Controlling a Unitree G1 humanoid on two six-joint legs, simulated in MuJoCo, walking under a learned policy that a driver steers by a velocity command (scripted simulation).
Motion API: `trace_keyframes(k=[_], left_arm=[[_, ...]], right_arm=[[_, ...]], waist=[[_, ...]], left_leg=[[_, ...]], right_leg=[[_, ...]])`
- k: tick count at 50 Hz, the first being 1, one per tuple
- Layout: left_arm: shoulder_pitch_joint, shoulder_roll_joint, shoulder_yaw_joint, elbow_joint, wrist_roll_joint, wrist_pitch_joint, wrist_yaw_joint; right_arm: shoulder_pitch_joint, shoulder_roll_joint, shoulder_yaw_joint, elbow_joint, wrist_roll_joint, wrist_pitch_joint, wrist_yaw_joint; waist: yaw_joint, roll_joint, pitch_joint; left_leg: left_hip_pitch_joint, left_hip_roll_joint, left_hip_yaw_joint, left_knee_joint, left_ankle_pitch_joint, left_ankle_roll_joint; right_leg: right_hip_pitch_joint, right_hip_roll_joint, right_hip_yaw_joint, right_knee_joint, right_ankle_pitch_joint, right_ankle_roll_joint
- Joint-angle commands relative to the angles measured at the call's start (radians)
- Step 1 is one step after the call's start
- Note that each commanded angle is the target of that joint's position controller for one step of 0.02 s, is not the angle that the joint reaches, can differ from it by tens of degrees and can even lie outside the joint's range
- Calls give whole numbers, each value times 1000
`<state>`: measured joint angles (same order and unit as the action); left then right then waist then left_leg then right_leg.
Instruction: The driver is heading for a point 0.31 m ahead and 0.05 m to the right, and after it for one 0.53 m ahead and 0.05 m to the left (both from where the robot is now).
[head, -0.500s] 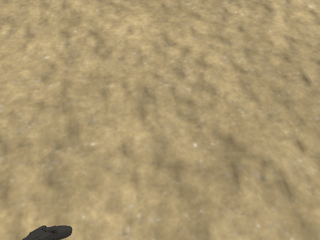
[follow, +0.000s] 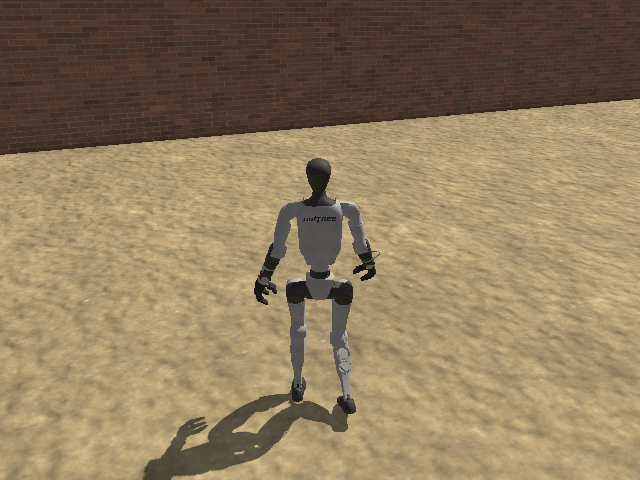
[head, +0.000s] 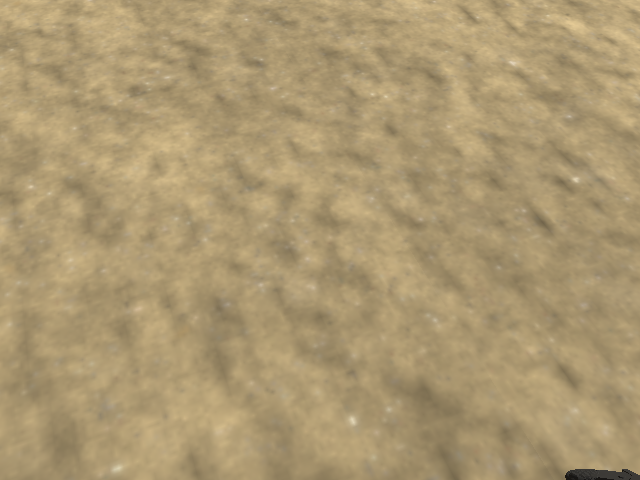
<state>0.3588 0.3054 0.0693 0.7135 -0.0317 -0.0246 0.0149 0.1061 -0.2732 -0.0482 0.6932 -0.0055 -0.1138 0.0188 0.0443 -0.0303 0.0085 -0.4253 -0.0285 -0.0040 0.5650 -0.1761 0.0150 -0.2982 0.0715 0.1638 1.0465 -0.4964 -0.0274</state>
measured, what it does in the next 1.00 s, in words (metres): walks ahead: right foot, then left foot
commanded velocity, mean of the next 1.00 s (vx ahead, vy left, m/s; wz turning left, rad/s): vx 0.19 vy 0.00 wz -0.05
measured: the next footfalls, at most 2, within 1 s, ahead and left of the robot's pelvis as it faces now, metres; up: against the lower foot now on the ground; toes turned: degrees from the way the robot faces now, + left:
right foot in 0.40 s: +0.33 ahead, -0.16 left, +0.00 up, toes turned -15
left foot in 0.84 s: +0.29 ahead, +0.08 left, +0.00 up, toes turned +1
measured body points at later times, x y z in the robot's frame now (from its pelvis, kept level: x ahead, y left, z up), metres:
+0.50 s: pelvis +0.21 -0.04 +0.00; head +0.26 -0.07 +0.45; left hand +0.47 +0.14 -0.07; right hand +0.22 -0.34 -0.13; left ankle +0.12 +0.12 -0.65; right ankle +0.29 -0.15 -0.72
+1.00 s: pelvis +0.25 +0.00 +0.02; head +0.29 +0.03 +0.46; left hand +0.42 +0.28 -0.10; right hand +0.35 -0.30 -0.08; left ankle +0.25 +0.08 -0.72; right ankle +0.26 -0.15 -0.65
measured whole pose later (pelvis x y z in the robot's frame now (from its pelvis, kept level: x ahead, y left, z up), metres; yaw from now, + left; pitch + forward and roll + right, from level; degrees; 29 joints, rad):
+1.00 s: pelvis +0.25 +0.00 +0.02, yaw +2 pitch +2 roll -3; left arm 0.06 0.31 0.10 0.78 0.01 0.03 0.05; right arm 0.24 -0.30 -0.06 0.78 0.00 0.01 -0.02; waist -0.03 -0.03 0.05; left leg -0.28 0.00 -0.02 0.50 -0.25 0.05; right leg -0.54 0.02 0.01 1.06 -0.42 0.05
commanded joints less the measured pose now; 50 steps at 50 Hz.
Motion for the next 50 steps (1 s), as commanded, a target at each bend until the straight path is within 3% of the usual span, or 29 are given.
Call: trace_keyframes(k=[1, 4, 8, 10, 13, 15, 17, 18, 19, 20, 21, 22, 23, 24, 25, 27, 29, 31, 33, 38, 41, 42, 43, 44, 45, 46, 47, 48, 50], left_arm=[[-71, 136, 29, -112, 11, -13, 1], [-72, 80, 26, -118, 3, 0, -12], [-138, 46, 16, -148, 11, 9, -14], [-166, 37, 12, -155, 18, 4, -22], [-244, 15, 5, -171, 21, -3, -46], [-272, 27, 11, -188, 17, 1, -63], [-261, 53, 25, -200, 24, 4, -71], [-214, 69, 35, -193, 29, 3, -70], [-111, 98, 53, -163, 32, -2, -63], [-38, 153, 68, -145, 39, -1, -43], [-34, 215, 58, -158, 66, 1, -19], [-32, 133, 23, -170, 71, -4, -24], [-56, 90, 15, -159, 63, -3, -34], [-120, 76, 6, -136, 48, -8, -37], [-174, 50, -4, -124, 45, -12, -37], [-261, 59, 0, -104, 64, -14, -33], [-302, 83, 12, -93, 71, -17, -21], [-297, 107, 23, -77, 62, -10, -4], [-292, 107, 27, -59, 56, 1, 12], [-304, 105, 33, -24, 45, 23, 25], [-331, 113, 38, -6, 15, 40, 27], [-293, 87, 36, 16, 5, 45, 27], [-252, 36, 27, 10, 34, 47, 22], [-358, 44, 28, -41, 47, 42, 29], [-400, 70, 36, -47, 44, 42, 31], [-379, 85, 44, -33, 32, 44, 33], [-344, 89, 50, -4, 36, 47, 40], [-334, 99, 55, 6, 42, 49, 45], [-326, 82, 53, 11, 37, 41, 43]], right_arm=[[145, -127, -42, -17, -2, 12, -10], [112, -95, -33, 4, -5, 6, -16], [122, -139, -49, 38, -4, 0, -19], [95, -156, -52, 45, -3, 11, -25], [108, -180, -56, 64, 7, 34, -38], [125, -199, -61, 76, 22, 45, -41], [130, -219, -68, 82, 41, 55, -43], [130, -226, -70, 87, 50, 58, -43], [125, -210, -63, 91, 52, 61, -40], [164, -170, -46, 94, 29, 56, -35], [256, -55, -2, 69, -33, 46, -14], [329, -94, 10, 127, 6, 49, 2], [215, -177, -18, 117, 46, 64, 6], [141, -157, -14, 90, 51, 75, -1], [122, -140, -12, 101, 36, 91, -16], [189, -130, -15, 131, 23, 129, -35], [218, -118, -16, 139, 17, 146, -50], [180, -126, -21, 122, 16, 157, -56], [130, -125, -25, 97, 17, 167, -56], [95, -114, -32, 67, 16, 171, -39], [180, -112, -41, 90, 12, 167, -18], [205, -141, -51, 95, 3, 165, -16], [207, -254, -76, 75, 0, 161, -32], [185, -312, -81, 42, -22, 147, -30], [171, -283, -76, 32, -43, 123, -23], [123, -260, -72, 26, -30, 106, -26], [76, -229, -68, 16, -5, 102, -31], [53, -200, -58, 9, 14, 103, -38], [79, -178, -49, 5, 14, 107, -49]], waist=[[-105, 121, -37], [-67, 164, 5], [-67, 110, 30], [-63, 108, 32], [-94, 112, 19], [-98, 120, 8], [-76, 126, -16], [-42, 123, -43], [19, 88, -92], [47, 9, -156], [-25, -257, -291], [4, -178, -533], [38, -64, -428], [11, -49, -292], [-15, -14, -212], [-84, -59, -143], [-98, -89, -130], [-75, -83, -127], [-57, -78, -104], [-52, -80, -80], [-107, -72, -93], [-108, -10, -64], [-62, 271, -38], [-96, 354, -6], [-110, 248, -35], [-75, 200, -31], [-52, 147, -39], [-44, 151, -45], [-41, 147, -87]], left_leg=[[432, 343, -454, -305, -244, 154], [302, 276, -243, -369, -42, 145], [319, 294, -101, -403, 195, 178], [317, 269, 10, -375, 408, 161], [318, 243, 119, -333, 513, 129], [369, 263, 133, -294, 536, 117], [403, 282, 127, -208, 647, 107], [407, 281, 123, -134, 715, 99], [383, 249, 141, 2, 701, 76], [261, 190, 167, 193, 506, 28], [-91, 70, 149, 558, -448, -40], [-87, 55, -85, 707, -590, -54], [-107, 87, -109, 710, -527, -60], [-151, 113, -90, 644, -479, -63], [-131, 139, -90, 573, -437, -73], [52, 134, -59, 465, -338, -102], [103, 115, -21, 402, -297, -114], [82, 116, -8, 386, -254, -103], [48, 129, -7, 381, -231, -88], [62, 121, 33, 272, -230, -51], [198, 71, 89, 24, -93, 4], [242, 77, 28, -105, -1, 45], [324, 297, -300, -213, 282, 139], [290, 429, -522, -266, 401, 317], [272, 400, -490, -284, 327, 330], [281, 341, -404, -269, 289, 270], [295, 298, -350, -251, 263, 216], [301, 281, -323, -241, 295, 193], [331, 253, -297, -222, 395, 193]], right_leg=[[-480, -120, -26, 230, 109, 17], [-393, -172, -51, 145, 187, 20], [-445, -183, -61, 9, 292, 44], [-399, -172, -101, -125, 387, 52], [-286, -138, -175, -316, 526, 43], [-255, -125, -189, -385, 512, 24], [-187, -93, -199, -435, 424, -13], [-112, -65, -203, -479, 404, -38], [36, -34, -207, -570, 495, -70], [241, -92, -138, -597, 815, -107], [606, -408, 206, -461, 1406, -275], [630, -547, 387, -517, 1265, -401], [514, -462, 260, -568, 1127, -350], [407, -404, 161, -602, 991, -292], [289, -372, 109, -637, 883, -252], [49, -322, -4, -716, 772, -218], [-8, -316, -60, -746, 702, -224], [4, -341, -66, -769, 574, -233], [11, -365, -63, -800, 422, -235], [61, -386, -109, -783, 379, -211], [59, -354, -182, -671, 400, -141], [12, -303, -237, -557, 322, -69], [-185, -171, -350, -270, 95, 44], [-368, -31, -246, -77, -173, 89], [-378, -49, -138, 52, -149, 77], [-384, -70, -106, 79, -50, 64], [-386, -82, -98, 70, 20, 66], [-377, -86, -94, 64, 65, 74], [-340, -67, -95, 73, 126, 90]])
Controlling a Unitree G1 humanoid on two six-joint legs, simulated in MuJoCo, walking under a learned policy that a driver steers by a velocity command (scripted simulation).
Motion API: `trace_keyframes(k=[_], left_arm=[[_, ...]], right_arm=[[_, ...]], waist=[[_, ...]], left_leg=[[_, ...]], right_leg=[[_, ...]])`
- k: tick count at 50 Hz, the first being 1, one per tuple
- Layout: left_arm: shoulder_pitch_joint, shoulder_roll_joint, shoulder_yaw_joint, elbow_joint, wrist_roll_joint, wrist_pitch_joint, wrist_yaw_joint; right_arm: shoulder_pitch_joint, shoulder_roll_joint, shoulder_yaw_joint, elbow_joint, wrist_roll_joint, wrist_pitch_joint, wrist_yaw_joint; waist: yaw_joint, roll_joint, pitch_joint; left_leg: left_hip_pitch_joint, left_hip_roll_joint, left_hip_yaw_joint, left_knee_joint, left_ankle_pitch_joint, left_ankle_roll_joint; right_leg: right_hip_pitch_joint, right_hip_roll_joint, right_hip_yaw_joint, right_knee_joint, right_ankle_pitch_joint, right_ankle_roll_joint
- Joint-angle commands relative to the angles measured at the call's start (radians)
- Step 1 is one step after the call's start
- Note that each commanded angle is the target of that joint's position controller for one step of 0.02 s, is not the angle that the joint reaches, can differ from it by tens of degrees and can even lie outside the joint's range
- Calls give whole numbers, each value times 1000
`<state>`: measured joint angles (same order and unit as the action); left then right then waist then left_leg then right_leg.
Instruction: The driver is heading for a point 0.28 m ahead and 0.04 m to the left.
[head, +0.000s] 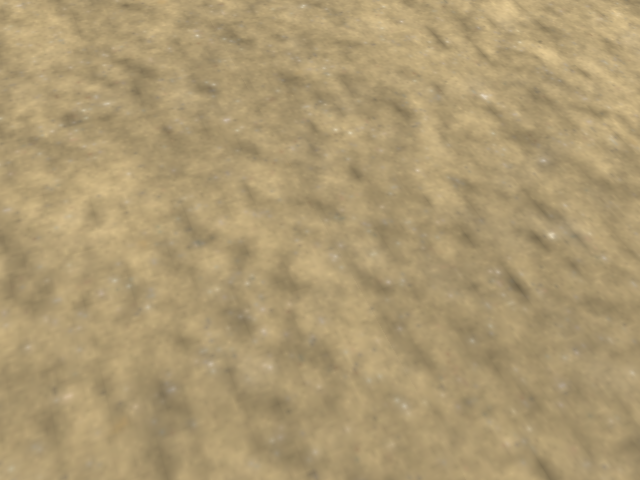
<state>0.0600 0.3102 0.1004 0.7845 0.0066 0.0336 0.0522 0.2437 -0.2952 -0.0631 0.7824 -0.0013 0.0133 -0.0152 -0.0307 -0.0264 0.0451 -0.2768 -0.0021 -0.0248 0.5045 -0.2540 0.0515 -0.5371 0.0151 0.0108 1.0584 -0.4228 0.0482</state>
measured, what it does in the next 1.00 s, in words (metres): steps on the spot, turning left: right foot, then left foot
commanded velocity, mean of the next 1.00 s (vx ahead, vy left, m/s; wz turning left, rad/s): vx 0.04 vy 0.00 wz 0.42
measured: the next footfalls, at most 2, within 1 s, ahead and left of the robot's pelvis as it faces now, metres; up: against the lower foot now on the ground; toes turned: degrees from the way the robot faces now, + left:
right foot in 0.34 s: +0.09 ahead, -0.14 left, +0.00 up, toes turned +18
left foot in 0.74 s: +0.00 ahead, +0.12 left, +0.00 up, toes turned +24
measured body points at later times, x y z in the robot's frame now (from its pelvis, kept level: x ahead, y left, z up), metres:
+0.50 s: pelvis +0.02 -0.04 +0.00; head +0.06 -0.05 +0.45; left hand +0.07 +0.28 -0.10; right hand +0.25 -0.29 -0.11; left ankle -0.05 +0.08 -0.66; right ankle +0.05 -0.15 -0.74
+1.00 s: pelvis +0.03 +0.02 +0.01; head +0.03 +0.04 +0.46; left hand +0.01 +0.34 -0.11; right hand +0.24 -0.18 -0.09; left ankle -0.03 +0.10 -0.74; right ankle +0.11 -0.11 -0.68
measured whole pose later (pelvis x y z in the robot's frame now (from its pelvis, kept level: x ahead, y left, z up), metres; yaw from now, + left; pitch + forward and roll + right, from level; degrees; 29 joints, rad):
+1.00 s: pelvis +0.03 +0.02 +0.01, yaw +25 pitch +1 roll -1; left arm 0.18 0.34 0.08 0.89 -0.02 -0.03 -0.01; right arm 0.27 -0.26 -0.04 0.73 0.00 -0.03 -0.02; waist -0.01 -0.03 0.01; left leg -0.11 -0.02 -0.01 0.29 -0.19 0.05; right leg -0.46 -0.07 -0.01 0.89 -0.27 0.02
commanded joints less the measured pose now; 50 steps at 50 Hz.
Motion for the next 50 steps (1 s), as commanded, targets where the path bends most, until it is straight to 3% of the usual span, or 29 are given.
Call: trace_keyframes(k=[1, 6, 11, 14, 16, 17, 18, 19, 20, 21, 22, 23, 25, 28, 31, 34, 36, 37, 38, 39, 40, 41, 42, 43, 45, 47, 50], left_arm=[[-25, 69, 19, -58, -7, -21, 5], [-68, 51, 6, -61, -15, -34, -5], [-52, 72, 7, -51, -21, -49, -23], [-10, 85, 9, -39, -24, -65, -37], [63, 96, 16, -13, -22, -73, -45], [89, 144, 28, -8, -9, -71, -42], [56, 203, 33, -25, 4, -59, -30], [61, 200, 31, -28, 35, -58, -37], [21, 150, 17, -46, 27, -62, -37], [-22, 109, 6, -51, 14, -60, -32], [-39, 91, -2, -59, 1, -58, -28], [-39, 91, -5, -55, -7, -55, -22], [0, 103, -6, -43, 0, -45, -9], [57, 134, 1, -29, 5, -34, -1], [38, 172, 10, -29, -4, -28, -18], [39, 187, 11, -16, -21, -27, -36], [20, 173, 1, -6, -38, -27, -39], [74, 135, -13, 21, -36, -32, -43], [109, 66, -38, 17, 9, -41, -52], [81, 36, -48, -12, 16, -44, -49], [27, 115, -27, -15, 3, -37, -39], [28, 144, -14, -12, -15, -36, -44], [37, 145, -6, 4, -22, -35, -45], [31, 153, -1, 7, -23, -35, -45], [28, 135, -2, 15, -28, -53, -52], [36, 116, -4, 29, -28, -76, -60], [17, 85, -18, 31, -28, -89, -70]], right_arm=[[-43, -158, -36, -84, 9, -18, -19], [-20, -191, -53, -96, 14, 0, -33], [-62, -203, -60, -122, 12, 15, -22], [-99, -197, -59, -137, 21, 23, -20], [-137, -184, -53, -153, 33, 31, -27], [-111, -148, -43, -158, 26, 31, -28], [-25, -84, -26, -151, 6, 27, -22], [-30, -164, -52, -168, 14, 17, -21], [-20, -235, -75, -145, 16, 17, -22], [-21, -239, -83, -130, 19, 24, -21], [-14, -210, -80, -115, 19, 37, -23], [-19, -186, -73, -122, 19, 43, -20], [-64, -147, -59, -151, 29, 42, -12], [-124, -118, -41, -191, 25, 36, -6], [-116, -96, -25, -201, 14, 33, 2], [-87, -113, -27, -189, 14, 38, 8], [-19, -108, -30, -158, 11, 38, 13], [-9, -132, -36, -155, 9, 38, 10], [12, -200, -47, -164, 5, 40, -3], [-34, -219, -39, -182, -23, 31, 0], [-10, -166, -31, -172, -27, 11, 7], [19, -181, -36, -140, -14, -2, 10], [19, -189, -41, -125, 0, -12, 9], [2, -174, -35, -120, 7, -22, 5], [-2, -145, -24, -114, 0, -36, -6], [0, -132, -23, -113, -4, -53, -11], [7, -145, -32, -101, -2, -73, -10]], waist=[[29, 137, -138], [-1, 168, -127], [-3, 193, -118], [14, 200, -133], [60, 181, -139], [48, 99, -165], [-23, -164, -169], [-2, -242, -139], [-7, -137, -111], [-18, -106, -88], [-15, -97, -74], [-4, -105, -57], [23, -124, -51], [71, -129, -84], [68, -138, -104], [58, -145, -99], [11, -127, -99], [10, -77, -106], [36, 130, -171], [43, 296, -168], [-18, 201, -172], [-18, 205, -138], [-19, 192, -102], [-18, 209, -46], [-6, 200, 5], [-1, 173, -3], [-11, 147, -9]], left_leg=[[213, 220, -273, -154, 494, 159], [242, 200, -321, -143, 394, 162], [160, 186, -405, -126, 386, 174], [167, 168, -462, -86, 448, 157], [114, 111, -453, -36, 356, 98], [13, 56, -401, 56, 165, 49], [-147, -99, -227, 274, -275, -13], [-281, -122, -155, 472, -441, -61], [-290, -60, -160, 609, -371, -86], [-299, -46, -146, 654, -297, -102], [-308, -39, -133, 686, -247, -121], [-328, -33, -121, 708, -205, -137], [-334, -18, -65, 650, -158, -154], [-324, 21, -37, 504, -155, -167], [-173, 30, 8, 339, -172, -148], [-69, 10, 44, 175, -125, -120], [80, -12, 70, -71, 60, -72], [197, 5, 29, -170, 189, -42], [361, 191, -200, -167, 502, 9], [295, 371, -375, -148, 615, 190], [250, 354, -382, -196, 370, 254], [259, 312, -361, -244, 101, 228], [257, 273, -352, -282, -180, 187], [240, 263, -360, -322, -295, 163], [220, 239, -337, -374, -293, 148], [258, 232, -290, -388, -204, 145], [265, 239, -212, -402, -128, 140]], right_leg=[[-102, -6, 61, 32, 69, 20], [-52, 5, 77, -216, 97, 45], [87, 28, 83, -360, 67, 39], [169, 36, 83, -496, 91, 20], [318, 18, 65, -717, 290, -8], [448, -107, 155, -741, 380, -53], [544, -308, 350, -720, 665, -153], [478, -434, 507, -747, 709, -314], [448, -409, 435, -749, 640, -325], [431, -335, 330, -739, 570, -278], [428, -283, 255, -738, 512, -247], [428, -270, 218, -739, 527, -248], [446, -247, 146, -754, 551, -258], [535, -281, 127, -751, 595, -283], [484, -289, 83, -742, 637, -284], [462, -297, 79, -710, 639, -273], [412, -274, 55, -641, 587, -224], [342, -241, 24, -591, 494, -158], [211, -162, -59, -411, 212, -60], [90, -69, -65, -306, -174, 1], [74, -84, -6, -169, -221, 17], [9, -78, -10, -84, -187, 9], [-43, -90, -2, -54, -127, -4], [-90, -99, 8, -52, -60, -11], [-110, -100, 8, -65, 60, -24], [-125, -106, 6, -119, 143, -32], [-105, -112, 4, -245, 214, -31]])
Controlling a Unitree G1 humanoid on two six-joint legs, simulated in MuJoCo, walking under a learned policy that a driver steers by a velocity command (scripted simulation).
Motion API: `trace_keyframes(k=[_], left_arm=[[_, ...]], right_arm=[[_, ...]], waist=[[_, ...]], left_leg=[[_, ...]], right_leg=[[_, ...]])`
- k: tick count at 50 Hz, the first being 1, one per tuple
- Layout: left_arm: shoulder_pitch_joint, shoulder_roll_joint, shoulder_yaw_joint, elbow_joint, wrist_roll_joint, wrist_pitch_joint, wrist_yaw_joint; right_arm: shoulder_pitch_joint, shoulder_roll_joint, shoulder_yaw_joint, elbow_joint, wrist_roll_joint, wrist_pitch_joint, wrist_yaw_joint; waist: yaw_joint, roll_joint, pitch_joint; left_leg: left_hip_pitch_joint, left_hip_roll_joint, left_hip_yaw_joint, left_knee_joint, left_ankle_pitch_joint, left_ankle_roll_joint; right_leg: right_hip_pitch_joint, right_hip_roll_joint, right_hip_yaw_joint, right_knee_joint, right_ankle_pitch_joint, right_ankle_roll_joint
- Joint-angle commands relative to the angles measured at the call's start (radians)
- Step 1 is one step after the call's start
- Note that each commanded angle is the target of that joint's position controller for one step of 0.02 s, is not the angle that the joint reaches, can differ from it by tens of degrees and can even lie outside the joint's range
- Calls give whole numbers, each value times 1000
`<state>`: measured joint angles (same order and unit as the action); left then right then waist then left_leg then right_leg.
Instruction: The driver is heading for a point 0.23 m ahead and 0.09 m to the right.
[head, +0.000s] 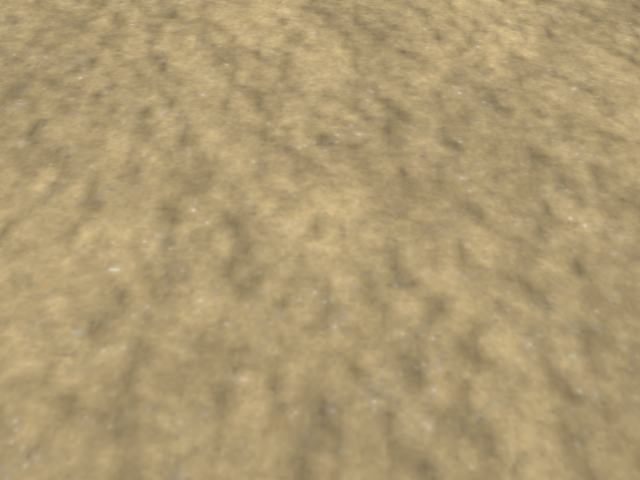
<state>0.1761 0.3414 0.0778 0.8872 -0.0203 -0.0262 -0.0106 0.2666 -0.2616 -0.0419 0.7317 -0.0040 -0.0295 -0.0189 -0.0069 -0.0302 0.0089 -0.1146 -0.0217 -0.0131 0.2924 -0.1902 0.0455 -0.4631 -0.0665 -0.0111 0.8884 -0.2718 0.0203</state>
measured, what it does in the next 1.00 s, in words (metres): walks ahead: right foot, then left foot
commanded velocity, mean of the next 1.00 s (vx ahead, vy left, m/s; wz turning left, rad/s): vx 0.07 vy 0.00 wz -0.02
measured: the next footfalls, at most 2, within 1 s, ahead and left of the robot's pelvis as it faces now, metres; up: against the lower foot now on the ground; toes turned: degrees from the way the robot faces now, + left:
right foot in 0.22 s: +0.17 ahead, -0.15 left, +0.00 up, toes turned -3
left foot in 0.54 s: +0.17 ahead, +0.10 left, +0.00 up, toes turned -3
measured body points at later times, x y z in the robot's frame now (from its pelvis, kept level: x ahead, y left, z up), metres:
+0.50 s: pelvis +0.10 -0.05 -0.01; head +0.13 -0.07 +0.44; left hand +0.24 +0.19 -0.13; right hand +0.18 -0.34 -0.14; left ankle +0.11 +0.11 -0.74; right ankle +0.13 -0.15 -0.75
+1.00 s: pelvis +0.15 -0.04 -0.01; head +0.16 -0.04 +0.44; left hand +0.25 +0.23 -0.15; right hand +0.21 -0.31 -0.15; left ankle +0.13 +0.10 -0.75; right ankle +0.13 -0.15 -0.75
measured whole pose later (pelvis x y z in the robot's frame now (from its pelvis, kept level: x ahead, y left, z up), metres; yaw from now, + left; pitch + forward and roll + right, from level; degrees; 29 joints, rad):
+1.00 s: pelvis +0.15 -0.04 -0.01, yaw -3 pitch -2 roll +0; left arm 0.11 0.27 0.02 1.06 0.00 0.02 0.02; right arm 0.18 -0.25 -0.03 0.98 0.00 0.00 -0.04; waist 0.01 0.00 0.05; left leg -0.15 0.03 -0.01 0.47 -0.29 -0.03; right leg -0.17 0.01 -0.01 0.47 -0.28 -0.01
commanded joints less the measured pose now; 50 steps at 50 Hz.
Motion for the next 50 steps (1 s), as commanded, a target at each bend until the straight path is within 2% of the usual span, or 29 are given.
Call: trace_keyframes(k=[1, 3, 6, 8, 9, 10, 11, 12, 13, 14, 15, 17, 20, 23, 24, 26, 27, 28, 29, 30, 31, 33, 36, 43, 50], left_arm=[[-114, 46, 0, -76, 4, -30, -8], [-122, 30, -10, -81, 13, -29, -9], [-123, 43, -16, -88, 16, -27, -13], [-88, 58, -13, -81, 16, -28, -16], [-47, 64, -9, -64, 19, -29, -16], [-5, 80, -2, -46, 23, -29, -11], [37, 130, 9, -44, 26, -30, 0], [55, 211, 19, -49, 31, -23, 9], [91, 143, 4, -24, 28, -15, 8], [71, 117, -5, -26, 22, -17, 1], [22, 105, -10, -30, 22, -22, -2], [-78, 69, -23, -44, 29, -28, -2], [-131, 41, -32, -29, 41, -22, 9], [-127, 60, -29, -9, 38, -15, 13], [-133, 62, -30, -4, 33, -11, 13], [-131, 39, -41, 9, 21, -5, 10], [-101, 16, -49, 23, 26, -8, 6], [-78, 13, -50, 29, 38, -9, 2], [-56, 10, -48, 33, 37, -6, 1], [-84, 30, -46, 39, 35, -2, 3], [-95, 31, -45, 41, 29, 1, 6], [-87, 33, -44, 54, 25, 11, 14], [-83, 31, -43, 71, 23, 19, 18], [-84, 36, -38, 111, 20, 32, 24], [-74, 42, -37, 143, 21, 35, 32]], right_arm=[[-11, -180, -54, -42, -1, -32, -4], [-7, -186, -55, -25, -4, -29, 2], [3, -195, -59, 3, 2, -18, 11], [-20, -194, -58, 11, 13, -8, 11], [-34, -183, -54, 14, 19, -4, 9], [-15, -156, -45, 26, 14, -3, 8], [22, -121, -31, 38, -5, -7, 6], [96, -72, -13, 24, -38, -14, 4], [79, -77, -13, 23, -19, -5, -10], [51, -149, -32, 20, 8, 10, -17], [37, -164, -41, 27, 18, 24, -23], [30, -150, -47, 41, 9, 46, -36], [41, -99, -36, 63, 8, 48, -41], [13, -91, -31, 75, 8, 46, -38], [17, -90, -31, 84, 9, 46, -36], [21, -87, -28, 99, -3, 44, -30], [5, -114, -30, 93, -15, 43, -30], [-13, -163, -37, 83, -13, 43, -30], [-38, -190, -46, 104, -2, 42, -24], [-51, -146, -39, 101, -3, 34, -17], [-52, -122, -32, 111, -10, 28, -15], [-48, -120, -30, 127, -8, 13, -13], [-36, -119, -27, 153, 0, 9, -16], [-57, -120, -21, 191, 0, 17, -22], [-69, -112, -16, 230, 0, 23, -24]], waist=[[-40, 138, 41], [-40, 127, 53], [-37, 140, 40], [-3, 142, 14], [26, 127, -5], [43, 104, -25], [52, 35, -71], [2, -156, -156], [41, -232, -206], [46, -159, -157], [35, -121, -118], [3, -84, -63], [-21, -108, -54], [-6, -84, -70], [-13, -74, -69], [-33, -50, -53], [-21, -16, -46], [15, 49, -26], [49, 138, -8], [19, 113, 1], [15, 106, -4], [14, 107, -19], [12, 83, -45], [10, 39, -38], [11, 31, -23]], left_leg=[[77, 256, -204, -188, -141, 150], [28, 248, -155, -169, -17, 160], [-12, 246, -119, -112, 135, 165], [-27, 247, -115, -49, 205, 142], [-41, 232, -107, -3, 203, 117], [-56, 199, -94, 55, 205, 85], [-87, 137, -37, 167, 161, 22], [-223, 29, 25, 369, -162, -57], [-292, 6, -17, 527, -444, -97], [-339, 26, -44, 653, -506, -108], [-374, 48, -56, 716, -467, -108], [-345, 92, -71, 686, -359, -115], [-210, 96, -47, 534, -256, -129], [-120, 82, -16, 361, -156, -126], [-86, 77, -8, 296, -97, -121], [7, 69, 2, 123, 70, -100], [50, 111, -49, 99, 173, -84], [38, 153, -80, 112, 245, -60], [-44, 125, -60, 143, 129, -34], [-74, 107, -50, 130, 89, -37], [-71, 105, -48, 122, 120, -50], [-50, 99, -43, 129, 210, -63], [-31, 94, -33, 142, 255, -60], [-23, 85, -23, 139, 253, -52], [-28, 75, -12, 126, 209, -53]], right_leg=[[-152, -28, 22, -118, 71, 2], [-83, -17, 11, -197, 78, 9], [14, 5, -1, -261, 87, 8], [102, 22, -7, -316, 120, -13], [181, 36, -15, -379, 177, -27], [271, 43, -6, -440, 232, -42], [387, -42, 88, -474, 456, -68], [553, -210, 280, -450, 674, -170], [543, -293, 430, -528, 538, -290], [493, -277, 432, -569, 380, -299], [449, -251, 388, -583, 302, -274], [338, -205, 298, -617, 245, -237], [238, -137, 181, -630, 284, -221], [240, -127, 160, -613, 290, -231], [235, -124, 159, -603, 264, -226], [199, -90, 144, -587, 141, -177], [173, -64, 137, -579, 63, -129], [165, -11, 99, -558, -19, -89], [209, 41, 48, -557, -17, -66], [249, 44, 41, -524, 22, -57], [259, 42, 39, -505, 81, -62], [281, 37, 38, -475, 221, -70], [312, 33, 36, -460, 300, -71], [327, 32, 34, -457, 331, -60], [324, 30, 34, -465, 300, -54]])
